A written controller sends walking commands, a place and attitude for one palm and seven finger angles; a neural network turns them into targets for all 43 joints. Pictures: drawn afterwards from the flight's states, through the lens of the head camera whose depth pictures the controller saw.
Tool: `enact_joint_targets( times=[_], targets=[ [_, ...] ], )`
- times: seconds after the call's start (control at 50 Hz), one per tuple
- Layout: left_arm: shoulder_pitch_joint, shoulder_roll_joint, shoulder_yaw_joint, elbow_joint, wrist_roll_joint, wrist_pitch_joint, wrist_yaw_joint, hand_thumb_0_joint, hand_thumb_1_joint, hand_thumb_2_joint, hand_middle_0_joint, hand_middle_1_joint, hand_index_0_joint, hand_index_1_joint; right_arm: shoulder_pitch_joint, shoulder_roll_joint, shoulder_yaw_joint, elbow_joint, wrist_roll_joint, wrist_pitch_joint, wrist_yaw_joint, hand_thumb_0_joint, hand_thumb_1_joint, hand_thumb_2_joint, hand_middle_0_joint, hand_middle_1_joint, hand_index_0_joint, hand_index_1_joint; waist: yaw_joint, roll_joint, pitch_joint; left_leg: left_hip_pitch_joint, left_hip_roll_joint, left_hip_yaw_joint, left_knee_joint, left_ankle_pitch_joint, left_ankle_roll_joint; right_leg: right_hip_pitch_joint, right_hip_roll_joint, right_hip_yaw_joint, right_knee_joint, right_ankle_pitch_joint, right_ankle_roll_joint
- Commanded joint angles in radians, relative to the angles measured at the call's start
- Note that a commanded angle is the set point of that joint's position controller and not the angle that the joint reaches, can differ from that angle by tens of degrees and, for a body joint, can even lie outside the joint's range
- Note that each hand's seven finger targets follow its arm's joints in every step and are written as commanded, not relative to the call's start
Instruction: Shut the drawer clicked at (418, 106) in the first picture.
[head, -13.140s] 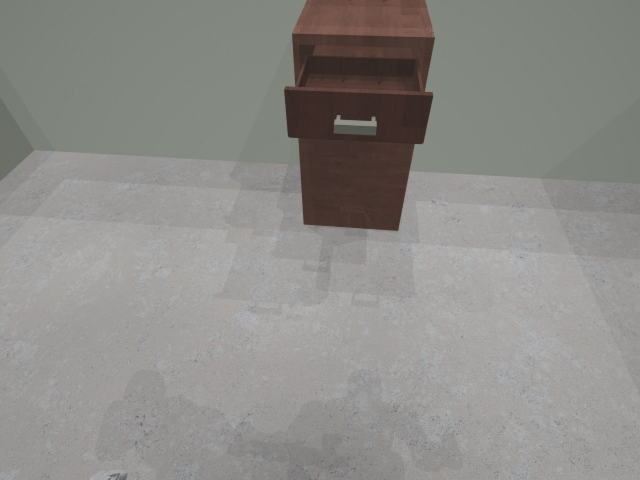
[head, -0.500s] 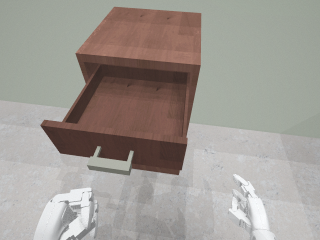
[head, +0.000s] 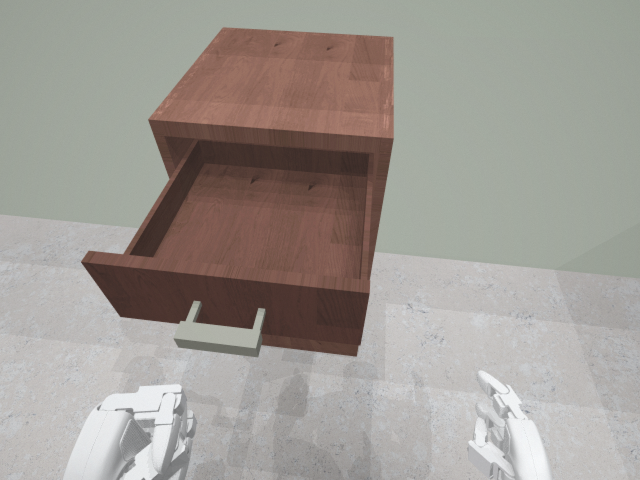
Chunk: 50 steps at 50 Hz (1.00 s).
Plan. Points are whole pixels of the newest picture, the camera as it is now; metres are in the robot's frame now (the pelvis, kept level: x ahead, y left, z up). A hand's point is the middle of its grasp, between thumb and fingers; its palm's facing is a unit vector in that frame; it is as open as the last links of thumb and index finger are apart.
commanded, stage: raise the hand and make a fist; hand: left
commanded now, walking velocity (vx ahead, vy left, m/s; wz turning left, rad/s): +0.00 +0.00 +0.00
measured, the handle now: (223, 324) +0.32 +0.16 +0.00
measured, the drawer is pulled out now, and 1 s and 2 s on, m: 0.29 0.29 0.29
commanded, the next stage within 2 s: bring the fist close to the handle in 0.10 s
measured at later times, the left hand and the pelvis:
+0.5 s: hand (203, 446) +0.15 +0.13 +0.08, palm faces -0.04 -1.00 -0.05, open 3.3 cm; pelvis -0.01 -0.01 -0.01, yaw +0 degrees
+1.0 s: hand (218, 418) +0.19 +0.13 +0.02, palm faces -0.07 -1.00 -0.04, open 3.3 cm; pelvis -0.01 -0.01 -0.03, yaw +0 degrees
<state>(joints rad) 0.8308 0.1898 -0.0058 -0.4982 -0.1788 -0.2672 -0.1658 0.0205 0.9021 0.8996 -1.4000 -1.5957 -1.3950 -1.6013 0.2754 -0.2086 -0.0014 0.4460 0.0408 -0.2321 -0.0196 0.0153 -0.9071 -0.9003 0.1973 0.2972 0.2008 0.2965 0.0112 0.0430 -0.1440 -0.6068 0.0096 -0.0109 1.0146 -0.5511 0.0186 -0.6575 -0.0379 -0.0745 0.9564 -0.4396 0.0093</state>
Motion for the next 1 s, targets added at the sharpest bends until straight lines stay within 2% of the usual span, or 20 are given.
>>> enact_joint_targets(
  times=[0.0, 0.04, 0.08, 0.14, 0.18, 0.28, 0.34, 0.36, 0.4, 0.46, 0.54, 0.6, 0.64, 0.66, 0.76, 0.78, 0.84, 0.86, 0.94, 0.98],
  targets=[
    [0.084, 0.055, 0.052, -0.216, -0.014, -0.075, 0.008, 0.000, 0.900, 0.900, -1.400, -1.600, -1.400, -1.600, -0.118, -0.098, -0.039, -0.186, 0.007, -0.064, -0.002, 0.000, -0.900, -0.900, 0.200, 0.300, 0.200, 0.300, 0.011, -0.025, -0.033, -0.037, -0.008, -0.012, -0.185, 0.283, -0.002, 0.128, 0.034, -0.013, -0.126, 0.150, -0.029],
    [0.046, 0.067, 0.059, -0.209, -0.014, -0.076, 0.010, 0.000, 0.900, 0.900, -1.400, -1.600, -1.400, -1.600, -0.120, -0.104, -0.037, -0.184, 0.007, -0.062, -0.007, 0.000, -0.900, -0.900, 0.200, 0.300, 0.200, 0.300, 0.002, -0.047, -0.013, -0.056, -0.008, -0.016, -0.183, 0.241, 0.001, 0.115, 0.036, -0.006, -0.139, 0.103, -0.029],
    [0.037, 0.058, 0.047, -0.210, -0.016, -0.079, 0.006, 0.000, 0.900, 0.900, -1.400, -1.600, -1.400, -1.600, -0.114, -0.105, -0.035, -0.187, 0.007, -0.064, -0.010, 0.000, -0.900, -0.900, 0.200, 0.300, 0.200, 0.300, -0.003, -0.036, -0.012, -0.055, -0.009, -0.015, -0.182, 0.214, 0.003, 0.105, 0.034, 0.000, -0.146, 0.073, -0.029],
    [0.019, 0.081, 0.069, -0.204, -0.016, -0.078, 0.003, 0.000, 0.900, 0.900, -1.400, -1.600, -1.400, -1.600, -0.111, -0.107, -0.034, -0.181, 0.006, -0.065, -0.014, 0.000, -0.900, -0.900, 0.200, 0.300, 0.200, 0.300, -0.002, -0.037, -0.020, -0.055, -0.010, -0.016, -0.178, 0.215, 0.005, 0.111, 0.035, 0.005, -0.151, 0.072, -0.030],
    [0.029, 0.064, 0.060, -0.208, -0.023, -0.078, -0.003, 0.000, 0.900, 0.900, -1.400, -1.600, -1.400, -1.600, -0.105, -0.102, -0.035, -0.182, 0.009, -0.068, -0.014, 0.000, -0.900, -0.900, 0.200, 0.300, 0.200, 0.300, -0.001, -0.040, -0.038, -0.046, -0.011, -0.013, -0.176, 0.226, 0.005, 0.120, 0.033, 0.006, -0.150, 0.088, -0.028],
    [-0.052, 0.049, 0.043, -0.120, -0.018, -0.078, -0.009, 0.000, 0.900, 0.900, -1.400, -1.600, -1.400, -1.600, -0.104, -0.113, -0.031, -0.168, 0.002, -0.064, -0.018, 0.000, -0.900, -0.900, 0.200, 0.300, 0.200, 0.300, -0.023, -0.063, 0.012, -0.092, -0.017, -0.014, -0.157, 0.173, 0.005, 0.074, 0.032, 0.017, -0.157, 0.026, -0.025],
    [-0.069, 0.067, 0.060, -0.115, -0.011, -0.093, -0.005, 0.000, 0.900, 0.900, -1.400, -1.600, -1.400, -1.600, -0.102, -0.116, -0.035, -0.170, 0.000, -0.062, -0.018, 0.000, -0.900, -0.900, 0.200, 0.300, 0.200, 0.300, -0.012, -0.045, -0.037, -0.090, -0.019, -0.011, -0.146, 0.193, 0.005, 0.085, 0.031, 0.019, -0.137, 0.043, -0.028],
    [-0.068, 0.055, 0.049, -0.105, -0.013, -0.095, -0.005, 0.000, 0.900, 0.900, -1.400, -1.600, -1.400, -1.600, -0.099, -0.112, -0.032, -0.173, -0.003, -0.060, -0.017, 0.000, -0.900, -0.900, 0.200, 0.300, 0.200, 0.300, -0.012, -0.030, -0.041, -0.095, -0.021, -0.010, -0.143, 0.193, 0.004, 0.084, 0.029, 0.021, -0.134, 0.044, -0.029],
    [-0.114, 0.071, 0.067, -0.092, -0.014, -0.105, -0.002, 0.000, 0.900, 0.900, -1.400, -1.600, -1.400, -1.600, -0.094, -0.116, -0.034, -0.168, -0.003, -0.057, -0.018, 0.000, -0.900, -0.900, 0.200, 0.300, 0.200, 0.300, -0.016, -0.032, -0.048, -0.104, -0.020, -0.011, -0.134, 0.197, 0.003, 0.076, 0.029, 0.022, -0.127, 0.049, -0.030],
    [-0.126, 0.057, 0.064, -0.050, -0.017, -0.115, -0.001, 0.000, 0.900, 0.900, -1.400, -1.600, -1.400, -1.600, -0.096, -0.116, -0.036, -0.163, -0.007, -0.053, -0.019, 0.000, -0.900, -0.900, 0.200, 0.300, 0.200, 0.300, -0.020, -0.052, -0.066, -0.122, -0.023, -0.007, -0.117, 0.193, 0.004, 0.072, 0.028, 0.030, -0.123, 0.044, -0.029],
    [-0.180, 0.086, 0.099, 0.001, -0.020, -0.128, -0.003, 0.000, 0.900, 0.900, -1.400, -1.600, -1.400, -1.600, -0.096, -0.123, -0.039, -0.152, -0.006, -0.045, -0.023, 0.000, -0.900, -0.900, 0.200, 0.300, 0.200, 0.300, -0.022, -0.067, -0.068, -0.154, -0.022, -0.008, -0.102, 0.185, 0.002, 0.061, 0.027, 0.041, -0.119, 0.020, -0.030],
    [-0.180, 0.077, 0.095, 0.020, -0.026, -0.133, -0.013, 0.000, 0.900, 0.900, -1.400, -1.600, -1.400, -1.600, -0.090, -0.121, -0.041, -0.150, -0.006, -0.044, -0.020, 0.000, -0.900, -0.900, 0.200, 0.300, 0.200, 0.300, -0.020, -0.026, -0.110, -0.146, -0.025, -0.004, -0.091, 0.224, 0.000, 0.069, 0.024, 0.038, -0.096, 0.085, -0.031],
    [-0.199, 0.078, 0.100, 0.045, -0.027, -0.139, -0.012, 0.000, 0.900, 0.900, -1.400, -1.600, -1.400, -1.600, -0.096, -0.125, -0.042, -0.144, -0.008, -0.040, -0.021, 0.000, -0.900, -0.900, 0.200, 0.300, 0.200, 0.300, -0.023, -0.056, -0.110, -0.164, -0.024, -0.007, -0.081, 0.235, 0.001, 0.064, 0.027, 0.035, -0.085, 0.099, -0.031],
    [-0.203, 0.059, 0.083, 0.048, -0.029, -0.144, -0.016, 0.000, 0.900, 0.900, -1.400, -1.600, -1.400, -1.600, -0.092, -0.123, -0.042, -0.144, -0.010, -0.041, -0.020, 0.000, -0.900, -0.900, 0.200, 0.300, 0.200, 0.300, -0.026, -0.055, -0.120, -0.165, -0.025, -0.007, -0.076, 0.238, 0.001, 0.061, 0.025, 0.035, -0.079, 0.109, -0.030],
    [-0.240, 0.079, 0.105, 0.086, -0.025, -0.168, -0.015, 0.000, 0.900, 0.900, -1.400, -1.600, -1.400, -1.600, -0.090, -0.130, -0.046, -0.136, -0.014, -0.035, -0.019, 0.000, -0.900, -0.900, 0.200, 0.300, 0.200, 0.300, -0.026, -0.035, -0.141, -0.188, -0.023, -0.009, -0.054, 0.237, -0.002, 0.023, 0.026, 0.029, -0.042, 0.107, -0.033],
    [-0.262, 0.062, 0.080, 0.080, -0.026, -0.174, -0.016, 0.000, 0.900, 0.900, -1.400, -1.600, -1.400, -1.600, -0.091, -0.131, -0.045, -0.138, -0.015, -0.037, -0.017, 0.000, -0.900, -0.900, 0.200, 0.300, 0.200, 0.300, -0.035, -0.034, -0.142, -0.186, -0.023, -0.010, -0.046, 0.234, -0.001, 0.006, 0.026, 0.028, -0.035, 0.110, -0.031],
    [-0.286, 0.073, 0.087, 0.102, -0.018, -0.178, -0.010, 0.000, 0.900, 0.900, -1.400, -1.600, -1.400, -1.600, -0.094, -0.137, -0.045, -0.136, -0.017, -0.031, -0.017, 0.000, -0.900, -0.900, 0.200, 0.300, 0.200, 0.300, -0.035, -0.031, -0.153, -0.203, -0.021, -0.014, -0.033, 0.237, -0.001, -0.020, 0.028, 0.021, -0.011, 0.109, -0.034],
    [-0.311, 0.058, 0.067, 0.092, -0.017, -0.182, -0.009, 0.000, 0.900, 0.900, -1.400, -1.600, -1.400, -1.600, -0.086, -0.136, -0.042, -0.138, -0.020, -0.031, -0.014, 0.000, -0.900, -0.900, 0.200, 0.300, 0.200, 0.300, -0.040, -0.020, -0.167, -0.202, -0.022, -0.015, -0.028, 0.238, -0.002, -0.025, 0.026, 0.019, -0.001, 0.112, -0.034],
    [-0.351, 0.076, 0.088, 0.145, -0.010, -0.178, -0.003, 0.000, 0.900, 0.900, -1.400, -1.600, -1.400, -1.600, -0.083, -0.143, -0.044, -0.136, -0.022, -0.017, -0.016, 0.000, -0.900, -0.900, 0.200, 0.300, 0.200, 0.300, -0.044, -0.056, -0.173, -0.244, -0.020, -0.016, -0.002, 0.224, -0.001, -0.051, 0.029, 0.024, 0.015, 0.095, -0.034],
    [-0.373, 0.065, 0.076, 0.138, -0.010, -0.180, -0.004, 0.000, 0.900, 0.900, -1.400, -1.600, -1.400, -1.600, -0.081, -0.143, -0.042, -0.141, -0.024, -0.014, -0.014, 0.000, -0.900, -0.900, 0.200, 0.300, 0.200, 0.300, -0.039, -0.018, -0.207, -0.236, -0.021, -0.017, 0.006, 0.242, -0.003, -0.059, 0.026, 0.022, 0.035, 0.116, -0.036]
  ],
)
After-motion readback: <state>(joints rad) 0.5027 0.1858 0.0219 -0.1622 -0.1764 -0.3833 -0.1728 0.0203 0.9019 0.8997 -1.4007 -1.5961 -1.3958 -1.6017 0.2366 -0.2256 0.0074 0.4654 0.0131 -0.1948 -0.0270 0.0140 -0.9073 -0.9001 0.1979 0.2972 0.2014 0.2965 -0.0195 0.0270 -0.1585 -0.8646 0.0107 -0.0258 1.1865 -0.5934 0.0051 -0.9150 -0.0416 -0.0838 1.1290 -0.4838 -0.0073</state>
